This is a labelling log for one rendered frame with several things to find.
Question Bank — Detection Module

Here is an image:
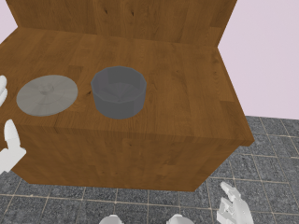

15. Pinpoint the table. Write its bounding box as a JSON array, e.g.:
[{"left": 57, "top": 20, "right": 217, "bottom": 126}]
[{"left": 0, "top": 0, "right": 255, "bottom": 192}]

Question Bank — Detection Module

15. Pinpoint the right robot shin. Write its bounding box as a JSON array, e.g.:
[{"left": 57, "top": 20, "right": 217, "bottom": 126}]
[{"left": 170, "top": 214, "right": 182, "bottom": 219}]

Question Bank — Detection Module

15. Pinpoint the robot left hand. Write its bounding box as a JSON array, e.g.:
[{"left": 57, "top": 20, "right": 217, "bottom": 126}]
[{"left": 0, "top": 75, "right": 26, "bottom": 174}]

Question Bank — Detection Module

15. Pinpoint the knob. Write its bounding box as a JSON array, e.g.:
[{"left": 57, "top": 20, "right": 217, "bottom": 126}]
[{"left": 38, "top": 82, "right": 54, "bottom": 95}]

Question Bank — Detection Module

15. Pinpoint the lid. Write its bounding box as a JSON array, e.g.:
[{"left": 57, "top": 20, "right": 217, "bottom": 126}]
[{"left": 16, "top": 75, "right": 78, "bottom": 117}]

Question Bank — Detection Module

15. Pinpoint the pot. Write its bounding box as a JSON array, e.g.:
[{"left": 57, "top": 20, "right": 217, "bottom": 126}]
[{"left": 91, "top": 65, "right": 147, "bottom": 119}]

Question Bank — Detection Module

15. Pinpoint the robot right hand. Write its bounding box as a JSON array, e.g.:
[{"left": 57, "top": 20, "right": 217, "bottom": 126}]
[{"left": 217, "top": 182, "right": 254, "bottom": 224}]

